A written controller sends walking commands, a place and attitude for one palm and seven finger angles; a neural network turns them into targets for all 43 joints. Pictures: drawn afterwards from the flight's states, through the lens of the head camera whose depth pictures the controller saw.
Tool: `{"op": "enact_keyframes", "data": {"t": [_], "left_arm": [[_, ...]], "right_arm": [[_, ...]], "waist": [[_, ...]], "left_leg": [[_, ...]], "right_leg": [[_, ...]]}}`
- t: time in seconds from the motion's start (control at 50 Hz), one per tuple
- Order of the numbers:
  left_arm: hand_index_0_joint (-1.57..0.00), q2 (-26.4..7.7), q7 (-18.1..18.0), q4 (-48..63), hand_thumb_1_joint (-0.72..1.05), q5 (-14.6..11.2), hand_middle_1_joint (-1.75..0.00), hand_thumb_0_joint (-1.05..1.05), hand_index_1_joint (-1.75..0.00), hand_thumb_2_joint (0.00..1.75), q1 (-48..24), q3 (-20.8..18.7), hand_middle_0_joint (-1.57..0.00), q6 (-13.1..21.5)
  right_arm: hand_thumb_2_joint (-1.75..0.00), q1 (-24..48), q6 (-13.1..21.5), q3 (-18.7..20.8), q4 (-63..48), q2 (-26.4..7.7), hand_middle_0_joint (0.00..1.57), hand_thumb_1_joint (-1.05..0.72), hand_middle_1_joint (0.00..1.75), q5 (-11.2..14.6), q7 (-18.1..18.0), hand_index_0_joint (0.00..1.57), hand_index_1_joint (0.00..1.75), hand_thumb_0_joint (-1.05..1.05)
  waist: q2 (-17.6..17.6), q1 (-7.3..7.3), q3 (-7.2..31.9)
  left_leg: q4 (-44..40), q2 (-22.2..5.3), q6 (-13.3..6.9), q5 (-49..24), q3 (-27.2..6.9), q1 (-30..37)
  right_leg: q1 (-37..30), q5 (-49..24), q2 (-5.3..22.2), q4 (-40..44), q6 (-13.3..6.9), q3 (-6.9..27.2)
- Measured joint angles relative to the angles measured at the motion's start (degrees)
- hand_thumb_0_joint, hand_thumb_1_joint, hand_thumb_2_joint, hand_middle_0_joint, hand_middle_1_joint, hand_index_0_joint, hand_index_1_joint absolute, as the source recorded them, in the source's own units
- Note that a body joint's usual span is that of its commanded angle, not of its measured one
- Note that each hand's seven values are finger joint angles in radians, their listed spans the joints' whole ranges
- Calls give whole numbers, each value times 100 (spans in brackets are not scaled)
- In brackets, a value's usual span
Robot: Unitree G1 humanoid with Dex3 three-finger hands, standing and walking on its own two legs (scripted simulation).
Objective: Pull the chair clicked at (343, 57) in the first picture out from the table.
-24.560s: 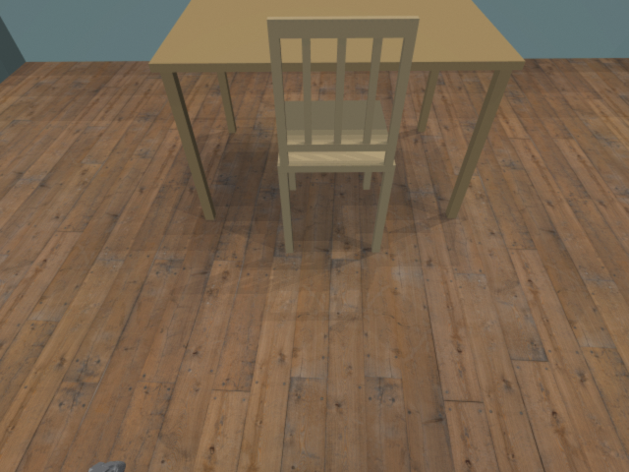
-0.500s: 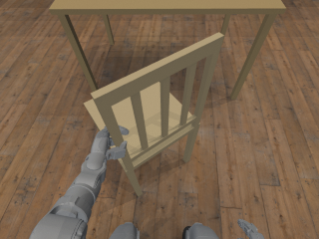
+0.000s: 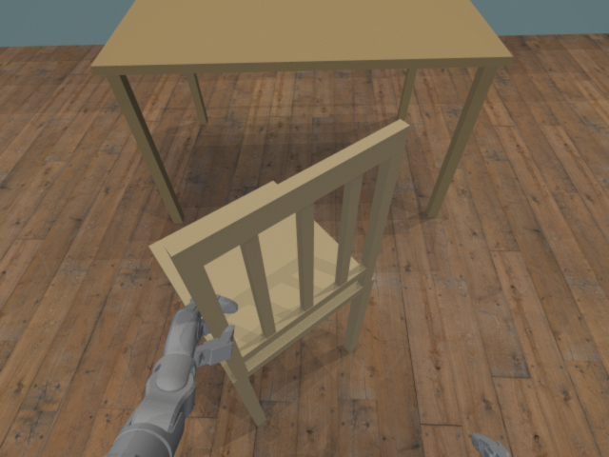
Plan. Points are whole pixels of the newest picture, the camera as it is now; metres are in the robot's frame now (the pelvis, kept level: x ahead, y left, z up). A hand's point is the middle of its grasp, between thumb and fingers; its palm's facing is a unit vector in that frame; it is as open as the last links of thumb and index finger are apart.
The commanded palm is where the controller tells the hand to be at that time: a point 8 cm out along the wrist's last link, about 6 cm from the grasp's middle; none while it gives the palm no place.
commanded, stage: stop walking, hand still on the chair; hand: left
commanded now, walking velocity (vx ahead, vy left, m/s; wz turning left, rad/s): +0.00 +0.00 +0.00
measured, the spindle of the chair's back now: (305, 263) +0.43 +0.02 -0.07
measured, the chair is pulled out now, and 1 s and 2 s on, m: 0.53 0.53 0.53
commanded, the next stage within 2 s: open the thumb and straighten the fingers in 0.40 s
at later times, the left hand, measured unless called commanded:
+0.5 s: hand (224, 341) +0.28 +0.14 -0.06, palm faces +0.03 -0.98 -0.22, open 5.8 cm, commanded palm +0.26 +0.19 -0.04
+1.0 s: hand (215, 332) +0.30 +0.16 -0.07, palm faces +0.04 -0.98 -0.22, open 14.3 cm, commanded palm +0.28 +0.21 -0.05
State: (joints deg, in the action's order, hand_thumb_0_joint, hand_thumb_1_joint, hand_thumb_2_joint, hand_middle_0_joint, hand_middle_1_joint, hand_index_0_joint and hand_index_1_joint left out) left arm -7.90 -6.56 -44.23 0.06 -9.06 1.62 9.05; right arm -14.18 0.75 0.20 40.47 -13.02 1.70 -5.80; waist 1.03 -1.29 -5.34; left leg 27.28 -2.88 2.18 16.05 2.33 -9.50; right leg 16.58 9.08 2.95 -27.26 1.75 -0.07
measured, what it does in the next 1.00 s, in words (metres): stands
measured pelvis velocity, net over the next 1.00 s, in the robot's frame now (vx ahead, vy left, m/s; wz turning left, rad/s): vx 0.03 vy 0.00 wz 0.05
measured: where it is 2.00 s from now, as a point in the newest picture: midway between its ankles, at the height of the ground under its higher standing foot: outside the picture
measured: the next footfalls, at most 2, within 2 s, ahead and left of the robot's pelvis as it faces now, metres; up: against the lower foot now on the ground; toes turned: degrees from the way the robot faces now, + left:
none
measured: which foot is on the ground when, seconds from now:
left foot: down 0.00-1.00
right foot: down 0.00-1.00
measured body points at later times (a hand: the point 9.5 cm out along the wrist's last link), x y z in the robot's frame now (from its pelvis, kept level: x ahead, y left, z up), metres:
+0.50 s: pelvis +0.02 +0.00 +0.00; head +0.04 -0.01 +0.45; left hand +0.28 +0.19 -0.05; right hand +0.16 -0.25 -0.11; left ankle -0.02 +0.14 -0.74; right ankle +0.06 -0.14 -0.74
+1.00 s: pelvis +0.03 +0.00 -0.03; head +0.08 -0.02 +0.42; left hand +0.30 +0.21 -0.06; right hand +0.16 -0.26 -0.14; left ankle -0.02 +0.14 -0.74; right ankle +0.06 -0.14 -0.74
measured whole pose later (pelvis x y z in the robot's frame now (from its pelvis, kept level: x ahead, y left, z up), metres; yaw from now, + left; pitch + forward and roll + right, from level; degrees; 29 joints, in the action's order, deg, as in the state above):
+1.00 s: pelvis +0.03 +0.00 -0.03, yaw +3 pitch +9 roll +1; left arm -10.3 -2.9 -25.6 -2.0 -1.0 -0.3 1.3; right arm -14.7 4.1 1.1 36.1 -15.4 1.7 -2.0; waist 2.5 -2.7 2.5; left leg 43.1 -2.2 2.4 24.5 -0.5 -27.7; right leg 34.0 18.5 4.4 -43.6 1.8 -1.9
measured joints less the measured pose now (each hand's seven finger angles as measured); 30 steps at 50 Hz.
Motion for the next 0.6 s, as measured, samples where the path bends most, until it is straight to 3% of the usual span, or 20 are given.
{"op": "enact_keyframes", "data": {"t": [0.22, 0.44, 0.52, 0.6], "left_arm": [[-46, 23, -18, 364, 64, -6, -119, 7, -140, 79, 316, 109, -13, -139], [-46, 10, -50, 528, 64, -17, -119, 7, -140, 79, 451, 137, -13, -264], [-46, -6, -54, 569, 64, -27, -119, 7, -140, 79, 493, 119, -13, -278], [-48, -112, -12, 736, 60, -106, -122, 7, -139, 79, 589, 136, -15, -247]], "right_arm": [[-90, 402, -129, -27, -187, 91, 20, -90, 29, -15, 11, 20, 30, 0], [-90, 363, -302, -44, -277, 88, 20, -90, 30, -18, 11, 20, 30, 0], [-90, 294, -343, -43, -254, 81, 20, -90, 30, -14, 4, 20, 30, 0], [-90, 153, -267, -61, -233, -3, 20, -90, 29, 156, 268, 20, 30, 0]], "waist": [[-1, 63, 27], [-23, 55, 91], [-29, 22, 97], [-87, -133, 381]], "left_leg": [[-122, -7, 15, 51, 2, 205], [-181, -33, 31, 55, -27, 257], [-191, -39, 35, 54, -30, 267], [144, 18, 33, 148, -167, -262]], "right_leg": [[-159, 106, -5, 19, -3, -12], [-225, 119, -27, 81, -17, -50], [-235, 121, -32, 89, -21, -55], [234, 274, 53, -256, -16, -165]]}}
